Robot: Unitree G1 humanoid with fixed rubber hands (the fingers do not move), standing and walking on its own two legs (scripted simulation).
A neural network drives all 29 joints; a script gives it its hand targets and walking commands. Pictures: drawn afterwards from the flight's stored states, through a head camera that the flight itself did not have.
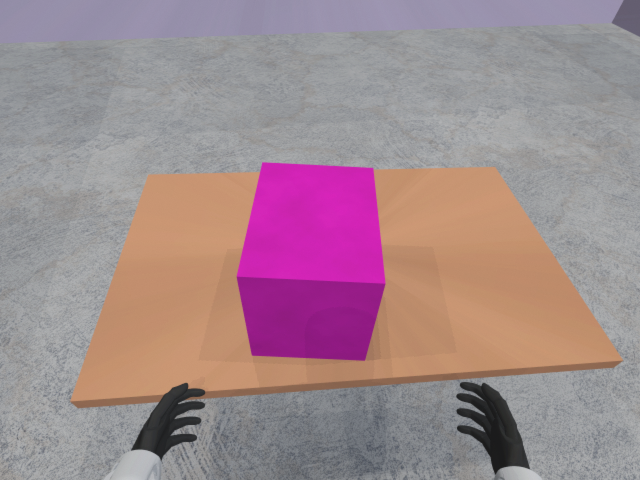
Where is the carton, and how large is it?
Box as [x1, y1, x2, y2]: [237, 162, 385, 360]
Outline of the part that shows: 262,162 237,272 238,286 252,355 364,360 385,283 372,168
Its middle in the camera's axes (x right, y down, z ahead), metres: -0.01 +0.03 +0.63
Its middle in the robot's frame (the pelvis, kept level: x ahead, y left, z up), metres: +0.46 +0.05 -0.01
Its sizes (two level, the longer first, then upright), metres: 0.240 0.184 0.207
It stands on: a table, 0.66 m high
